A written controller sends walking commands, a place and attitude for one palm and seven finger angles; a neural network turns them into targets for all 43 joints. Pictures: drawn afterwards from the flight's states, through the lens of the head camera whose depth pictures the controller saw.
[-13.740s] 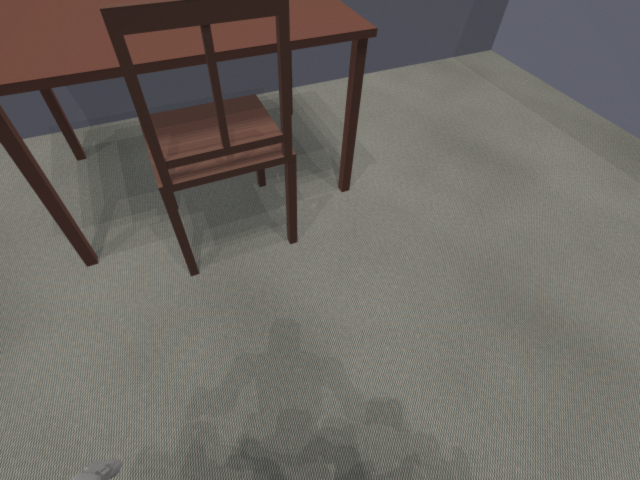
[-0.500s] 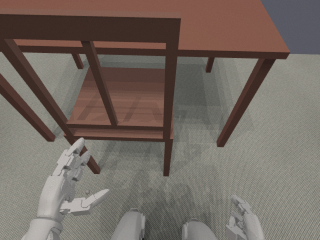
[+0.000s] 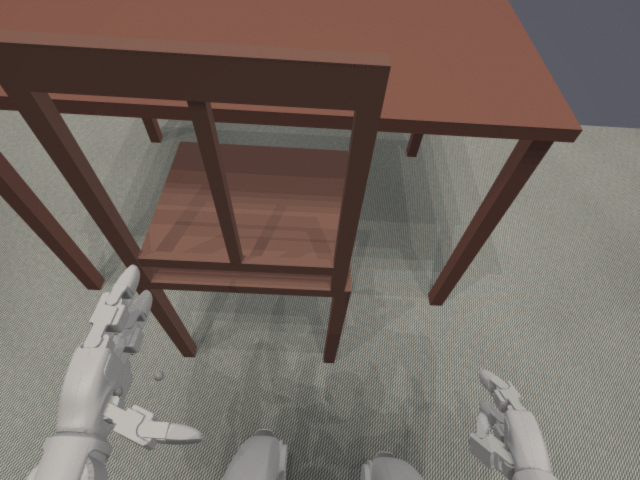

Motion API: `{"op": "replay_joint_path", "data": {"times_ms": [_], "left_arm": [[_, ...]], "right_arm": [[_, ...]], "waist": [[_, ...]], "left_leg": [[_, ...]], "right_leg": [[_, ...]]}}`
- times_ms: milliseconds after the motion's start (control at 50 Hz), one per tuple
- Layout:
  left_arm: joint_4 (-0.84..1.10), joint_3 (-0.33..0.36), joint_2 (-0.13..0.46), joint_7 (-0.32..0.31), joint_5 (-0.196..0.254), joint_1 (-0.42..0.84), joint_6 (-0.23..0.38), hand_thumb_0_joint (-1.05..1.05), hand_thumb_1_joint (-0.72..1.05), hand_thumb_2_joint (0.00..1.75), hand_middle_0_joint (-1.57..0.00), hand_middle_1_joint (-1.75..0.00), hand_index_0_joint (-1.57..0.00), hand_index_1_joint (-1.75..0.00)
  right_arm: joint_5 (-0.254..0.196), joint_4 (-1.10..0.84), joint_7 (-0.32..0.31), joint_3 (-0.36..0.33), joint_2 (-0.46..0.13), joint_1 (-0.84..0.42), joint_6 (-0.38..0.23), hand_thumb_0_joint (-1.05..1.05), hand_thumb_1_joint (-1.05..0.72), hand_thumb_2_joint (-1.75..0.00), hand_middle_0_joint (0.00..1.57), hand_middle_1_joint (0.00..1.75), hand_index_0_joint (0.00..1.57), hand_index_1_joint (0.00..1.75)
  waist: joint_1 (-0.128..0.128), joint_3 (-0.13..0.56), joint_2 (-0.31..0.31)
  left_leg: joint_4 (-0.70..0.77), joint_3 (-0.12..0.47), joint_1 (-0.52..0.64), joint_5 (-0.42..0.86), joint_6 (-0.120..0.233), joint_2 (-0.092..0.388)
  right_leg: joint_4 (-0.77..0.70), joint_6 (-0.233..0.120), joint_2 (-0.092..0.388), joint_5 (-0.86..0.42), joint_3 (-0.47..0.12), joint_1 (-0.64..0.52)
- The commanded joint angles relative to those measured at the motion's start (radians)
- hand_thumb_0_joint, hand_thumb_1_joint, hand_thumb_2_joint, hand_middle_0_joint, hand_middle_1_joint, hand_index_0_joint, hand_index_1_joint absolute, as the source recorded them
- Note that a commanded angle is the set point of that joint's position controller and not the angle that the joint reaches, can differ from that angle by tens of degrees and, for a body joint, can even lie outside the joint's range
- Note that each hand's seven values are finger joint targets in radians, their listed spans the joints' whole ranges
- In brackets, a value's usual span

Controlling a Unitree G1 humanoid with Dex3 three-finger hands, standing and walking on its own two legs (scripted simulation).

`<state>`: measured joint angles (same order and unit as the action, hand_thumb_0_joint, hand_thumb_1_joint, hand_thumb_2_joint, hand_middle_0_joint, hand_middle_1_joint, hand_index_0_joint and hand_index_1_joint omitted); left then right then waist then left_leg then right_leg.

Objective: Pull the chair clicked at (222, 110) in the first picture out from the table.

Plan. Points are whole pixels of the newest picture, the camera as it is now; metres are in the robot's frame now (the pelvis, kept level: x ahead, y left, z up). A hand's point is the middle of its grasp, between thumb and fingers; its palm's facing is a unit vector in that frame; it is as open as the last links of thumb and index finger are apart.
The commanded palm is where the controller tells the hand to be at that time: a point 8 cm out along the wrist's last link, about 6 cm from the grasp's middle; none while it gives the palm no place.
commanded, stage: raise the hand toward the chair's back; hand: left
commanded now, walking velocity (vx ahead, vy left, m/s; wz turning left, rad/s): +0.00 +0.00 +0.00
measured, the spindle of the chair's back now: (221, 197) +0.49 +0.18 +0.03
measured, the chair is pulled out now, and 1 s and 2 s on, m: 0.00 0.00 0.00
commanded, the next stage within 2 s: aim the fingers beside a spindle in 0.82 s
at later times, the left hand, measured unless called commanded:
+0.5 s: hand (147, 343) +0.26 +0.21 +0.05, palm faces +0.02 -1.00 -0.04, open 16.9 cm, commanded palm +0.23 +0.26 +0.06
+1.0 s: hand (154, 346) +0.25 +0.20 +0.05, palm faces +0.03 -1.00 -0.05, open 16.9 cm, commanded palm +0.23 +0.25 +0.05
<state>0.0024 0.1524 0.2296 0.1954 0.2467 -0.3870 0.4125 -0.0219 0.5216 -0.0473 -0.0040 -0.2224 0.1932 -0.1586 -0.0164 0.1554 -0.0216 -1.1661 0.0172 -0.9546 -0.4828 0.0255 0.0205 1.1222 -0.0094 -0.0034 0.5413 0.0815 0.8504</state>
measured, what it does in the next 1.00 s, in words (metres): stands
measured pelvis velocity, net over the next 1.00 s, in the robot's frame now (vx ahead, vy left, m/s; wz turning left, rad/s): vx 0.01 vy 0.00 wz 0.00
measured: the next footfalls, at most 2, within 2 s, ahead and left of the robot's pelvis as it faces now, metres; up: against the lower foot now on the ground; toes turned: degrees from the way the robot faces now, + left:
none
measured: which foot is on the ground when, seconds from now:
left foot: down 0.00-1.00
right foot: down 0.00-1.00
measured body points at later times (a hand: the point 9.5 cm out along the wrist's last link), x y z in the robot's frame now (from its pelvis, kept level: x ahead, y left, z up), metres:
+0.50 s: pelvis +0.01 +0.00 +0.01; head +0.08 +0.02 +0.46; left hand +0.25 +0.26 +0.05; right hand +0.17 -0.25 -0.07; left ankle +0.04 +0.10 -0.65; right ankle +0.00 -0.12 -0.65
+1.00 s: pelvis +0.01 +0.00 +0.01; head +0.07 +0.01 +0.45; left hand +0.25 +0.25 +0.05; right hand +0.18 -0.24 -0.07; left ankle +0.04 +0.10 -0.65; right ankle +0.00 -0.12 -0.65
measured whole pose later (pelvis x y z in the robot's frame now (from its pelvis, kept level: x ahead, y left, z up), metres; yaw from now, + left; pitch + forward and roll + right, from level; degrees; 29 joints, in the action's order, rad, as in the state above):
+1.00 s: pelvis +0.01 +0.00 +0.01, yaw +0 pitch +15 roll -3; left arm -0.10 0.22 0.25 0.26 0.28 -0.29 0.39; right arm -0.03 0.55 -0.05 0.01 -0.23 0.22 -0.15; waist -0.03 0.15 -0.03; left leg -1.12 0.02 -0.91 -0.48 0.02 0.02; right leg 1.07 -0.01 -0.01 0.53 0.08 0.81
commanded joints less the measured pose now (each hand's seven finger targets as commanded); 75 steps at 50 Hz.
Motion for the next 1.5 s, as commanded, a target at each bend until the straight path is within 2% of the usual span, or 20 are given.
{"op": "replay_joint_path", "data": {"times_ms": [0,240,320,360,400,440,480,540,700,880,940,960,1060,1240,1280,1340,1360,1380,1420,1480], "left_arm": [[0.204,0.080,0.125,0.022,0.020,0.069,0.050,0.00,-0.50,0.30,-0.06,-0.08,-0.06,-0.08],[0.152,0.136,0.176,0.047,0.034,0.133,0.018,0.00,-0.50,0.30,-0.06,-0.08,-0.06,-0.08],[0.137,0.135,0.161,0.054,0.047,0.148,0.013,0.00,-0.50,0.30,-0.06,-0.08,-0.06,-0.08],[0.114,0.134,0.148,0.054,0.051,0.125,0.010,0.00,-0.50,0.30,-0.06,-0.08,-0.06,-0.08],[0.123,0.135,0.156,0.055,0.052,0.130,0.016,0.00,-0.50,0.30,-0.06,-0.08,-0.06,-0.08],[0.092,0.149,0.169,0.047,0.046,0.121,0.018,0.00,-0.50,0.30,-0.06,-0.08,-0.06,-0.08],[0.128,0.143,0.166,0.046,0.049,0.139,0.035,0.00,-0.50,0.30,-0.06,-0.08,-0.06,-0.08],[0.124,0.157,0.181,0.035,0.045,0.134,0.053,0.00,-0.50,0.30,-0.06,-0.08,-0.06,-0.08],[0.140,0.140,0.169,0.037,0.043,0.140,0.060,0.00,-0.50,0.30,-0.06,-0.08,-0.06,-0.08],[0.088,0.134,0.154,0.054,0.051,0.153,0.045,0.00,-0.50,0.30,-0.06,-0.08,-0.06,-0.08],[0.079,0.155,0.179,0.056,0.049,0.170,0.049,0.00,-0.50,0.30,-0.06,-0.08,-0.06,-0.08],[0.103,0.123,0.156,0.059,0.046,0.206,0.058,0.00,-0.50,0.30,-0.06,-0.08,-0.06,-0.08],[0.092,0.098,0.145,0.049,0.035,0.234,0.070,0.00,-0.50,0.30,-0.06,-0.08,-0.06,-0.08],[0.047,0.108,0.156,-0.005,0.008,0.280,0.068,0.00,-0.50,0.30,-0.06,-0.08,-0.06,-0.08],[0.050,0.094,0.140,-0.009,0.007,0.294,0.072,0.00,-0.50,0.30,-0.06,-0.08,-0.06,-0.08],[0.017,0.121,0.164,-0.013,0.007,0.288,0.075,0.00,-0.50,0.30,-0.06,-0.08,-0.06,-0.08],[0.015,0.101,0.143,-0.011,0.003,0.286,0.078,0.00,-0.50,0.30,-0.06,-0.08,-0.06,-0.08],[0.031,0.066,0.117,-0.008,0.004,0.324,0.082,0.00,-0.50,0.30,-0.06,-0.08,-0.06,-0.08],[0.004,0.093,0.140,-0.010,0.006,0.317,0.084,0.00,-0.50,0.30,-0.06,-0.08,-0.06,-0.08],[-0.009,0.059,0.118,-0.010,-0.004,0.392,0.092,0.00,-0.50,0.30,-0.06,-0.08,-0.06,-0.08]], "right_arm": [[-0.002,-0.146,-0.018,-0.051,-0.152,-0.005,-0.043,0.00,-0.90,-0.90,0.20,0.30,0.20,0.30],[-0.004,-0.127,-0.021,-0.042,-0.163,0.002,-0.048,0.00,-0.90,-0.90,0.20,0.30,0.20,0.30],[-0.007,-0.125,-0.021,-0.044,-0.164,0.007,-0.051,0.00,-0.90,-0.90,0.20,0.30,0.20,0.30],[-0.008,-0.124,-0.021,-0.048,-0.166,0.011,-0.049,0.00,-0.90,-0.90,0.20,0.30,0.20,0.30],[-0.008,-0.122,-0.018,-0.050,-0.166,0.009,-0.052,0.00,-0.90,-0.90,0.20,0.30,0.20,0.30],[-0.008,-0.118,-0.018,-0.052,-0.168,0.009,-0.050,0.00,-0.90,-0.90,0.20,0.30,0.20,0.30],[-0.006,-0.118,-0.015,-0.053,-0.166,0.012,-0.052,0.00,-0.90,-0.90,0.20,0.30,0.20,0.30],[-0.004,-0.112,-0.014,-0.055,-0.166,0.013,-0.052,0.00,-0.90,-0.90,0.20,0.30,0.20,0.30],[-0.004,-0.114,-0.010,-0.053,-0.164,0.008,-0.049,0.00,-0.90,-0.90,0.20,0.30,0.20,0.30],[-0.007,-0.115,-0.015,-0.048,-0.164,0.007,-0.042,0.00,-0.90,-0.90,0.20,0.30,0.20,0.30],[-0.005,-0.110,-0.019,-0.048,-0.167,0.007,-0.042,0.00,-0.90,-0.90,0.20,0.30,0.20,0.30],[-0.004,-0.111,-0.017,-0.045,-0.165,0.006,-0.045,0.00,-0.90,-0.90,0.20,0.30,0.20,0.30],[-0.001,-0.107,-0.012,-0.046,-0.164,0.007,-0.051,0.00,-0.90,-0.90,0.20,0.30,0.20,0.30],[0.005,-0.105,-0.004,-0.048,-0.169,0.007,-0.031,0.00,-0.90,-0.90,0.20,0.30,0.20,0.30],[0.005,-0.109,0.001,-0.046,-0.164,0.004,-0.027,0.00,-0.90,-0.90,0.20,0.30,0.20,0.30],[0.006,-0.102,0.002,-0.048,-0.168,0.010,-0.018,0.00,-0.90,-0.90,0.20,0.30,0.20,0.30],[0.005,-0.108,0.004,-0.048,-0.166,0.005,-0.016,0.00,-0.90,-0.90,0.20,0.30,0.20,0.30],[0.006,-0.106,0.006,-0.046,-0.164,0.002,-0.016,0.00,-0.90,-0.90,0.20,0.30,0.20,0.30],[0.006,-0.099,0.005,-0.049,-0.170,0.010,-0.013,0.00,-0.90,-0.90,0.20,0.30,0.20,0.30],[0.007,-0.090,0.005,-0.050,-0.171,0.012,-0.011,0.00,-0.90,-0.90,0.20,0.30,0.20,0.30]], "waist": [[-0.008,0.202,-0.062],[-0.010,0.206,-0.066],[-0.009,0.201,-0.064],[-0.012,0.201,-0.017],[-0.007,0.209,-0.053],[-0.009,0.185,-0.017],[-0.007,0.210,-0.053],[-0.007,0.209,-0.038],[-0.010,0.214,-0.081],[-0.021,0.187,-0.021],[-0.022,0.194,-0.014],[-0.028,0.201,-0.045],[-0.027,0.211,-0.058],[-0.023,0.232,-0.018],[-0.018,0.247,-0.050],[-0.017,0.246,-0.015],[-0.015,0.247,-0.029],[-0.027,0.252,-0.050],[-0.024,0.254,-0.024],[-0.040,0.248,-0.021]], "left_leg": [[0.197,0.044,0.268,0.186,-0.005,-0.003],[0.222,0.054,0.302,0.218,-0.008,0.000],[0.233,0.051,0.311,0.229,-0.010,-0.001],[0.232,0.046,0.297,0.237,-0.006,-0.001],[0.230,0.040,0.301,0.239,-0.008,-0.003],[0.229,0.038,0.276,0.225,-0.005,-0.002],[0.226,0.034,0.293,0.247,-0.006,-0.003],[0.219,0.032,0.287,0.254,-0.005,-0.001],[0.224,0.032,0.307,0.259,-0.007,0.000],[0.218,0.029,0.269,0.212,-0.001,-0.004],[0.202,0.026,0.256,0.216,0.001,-0.004],[0.197,0.026,0.268,0.226,0.001,-0.005],[0.187,0.030,0.260,0.210,0.000,-0.005],[0.172,0.027,0.226,0.202,0.000,-0.003],[0.170,0.021,0.227,0.204,-0.001,-0.006],[0.161,0.020,0.206,0.216,0.000,-0.004],[0.160,0.015,0.209,0.214,-0.001,-0.005],[0.155,0.016,0.218,0.211,0.000,-0.005],[0.149,0.016,0.205,0.216,0.000,-0.004],[0.139,0.024,0.198,0.193,0.000,-0.002]], "right_leg": [[-0.171,-0.018,-0.018,-0.175,-0.004,-0.053],[-0.190,-0.017,-0.021,-0.188,0.003,-0.072],[-0.202,-0.015,-0.019,-0.198,0.005,-0.083],[-0.206,-0.012,-0.020,-0.210,0.005,-0.099],[-0.206,-0.013,-0.016,-0.212,0.000,-0.102],[-0.211,-0.012,-0.018,-0.203,-0.002,-0.106],[-0.205,-0.014,-0.015,-0.223,-0.006,-0.112],[-0.204,-0.014,-0.017,-0.229,-0.010,-0.115],[-0.200,-0.014,-0.015,-0.234,-0.008,-0.109],[-0.215,-0.008,-0.015,-0.208,-0.013,-0.109],[-0.210,-0.008,-0.017,-0.215,-0.021,-0.106],[-0.203,-0.008,-0.013,-0.225,-0.022,-0.096],[-0.191,-0.010,-0.011,-0.203,-0.024,-0.075],[-0.169,-0.010,-0.012,-0.200,-0.029,-0.066],[-0.165,-0.011,-0.010,-0.206,-0.034,-0.071],[-0.160,-0.012,-0.012,-0.225,-0.037,-0.082],[-0.157,-0.011,-0.010,-0.225,-0.038,-0.076],[-0.155,-0.010,-0.009,-0.222,-0.037,-0.060],[-0.154,-0.010,-0.010,-0.233,-0.042,-0.068],[-0.142,-0.010,-0.009,-0.203,-0.037,-0.025]]}}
